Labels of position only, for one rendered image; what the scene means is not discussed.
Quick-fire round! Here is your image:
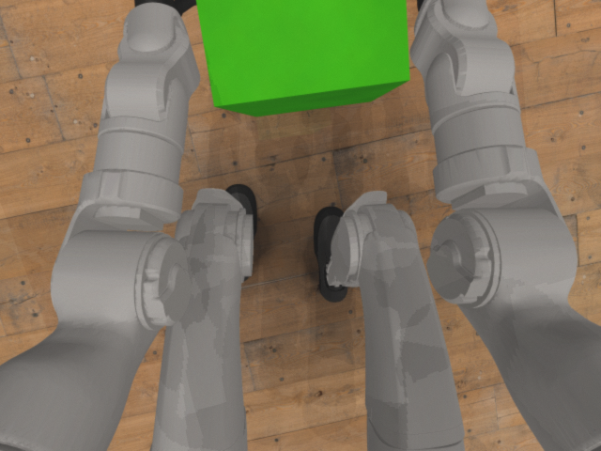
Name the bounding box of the robot left forearm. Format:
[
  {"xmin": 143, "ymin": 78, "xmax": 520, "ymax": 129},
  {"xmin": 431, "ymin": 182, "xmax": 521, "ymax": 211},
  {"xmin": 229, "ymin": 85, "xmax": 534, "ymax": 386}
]
[{"xmin": 51, "ymin": 3, "xmax": 200, "ymax": 305}]

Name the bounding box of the robot left upper arm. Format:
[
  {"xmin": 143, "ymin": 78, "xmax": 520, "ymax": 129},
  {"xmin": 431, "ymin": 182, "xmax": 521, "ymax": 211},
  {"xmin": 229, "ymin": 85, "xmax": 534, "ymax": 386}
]
[{"xmin": 0, "ymin": 230, "xmax": 192, "ymax": 451}]

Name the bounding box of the carton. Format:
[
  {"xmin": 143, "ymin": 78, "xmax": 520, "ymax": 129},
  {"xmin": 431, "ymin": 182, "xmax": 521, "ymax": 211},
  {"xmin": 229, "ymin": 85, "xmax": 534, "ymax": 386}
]
[{"xmin": 196, "ymin": 0, "xmax": 410, "ymax": 117}]

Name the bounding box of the left robot shin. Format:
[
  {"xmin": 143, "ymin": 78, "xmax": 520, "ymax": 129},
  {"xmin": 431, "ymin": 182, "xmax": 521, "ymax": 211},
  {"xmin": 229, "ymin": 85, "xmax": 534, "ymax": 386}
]
[{"xmin": 175, "ymin": 188, "xmax": 243, "ymax": 241}]

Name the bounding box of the robot right upper arm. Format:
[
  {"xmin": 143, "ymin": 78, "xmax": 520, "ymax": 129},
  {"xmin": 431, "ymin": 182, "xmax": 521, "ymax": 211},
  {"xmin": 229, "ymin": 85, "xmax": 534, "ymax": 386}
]
[{"xmin": 426, "ymin": 208, "xmax": 601, "ymax": 451}]

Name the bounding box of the left robot foot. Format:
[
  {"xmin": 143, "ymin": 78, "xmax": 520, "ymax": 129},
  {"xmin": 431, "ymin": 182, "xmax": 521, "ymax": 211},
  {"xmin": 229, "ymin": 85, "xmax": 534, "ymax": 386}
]
[{"xmin": 226, "ymin": 184, "xmax": 257, "ymax": 281}]

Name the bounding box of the robot right forearm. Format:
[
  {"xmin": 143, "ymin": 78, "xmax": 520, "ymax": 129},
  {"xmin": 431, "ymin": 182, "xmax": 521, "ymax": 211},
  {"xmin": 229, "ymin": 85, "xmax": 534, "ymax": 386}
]
[{"xmin": 409, "ymin": 0, "xmax": 578, "ymax": 264}]

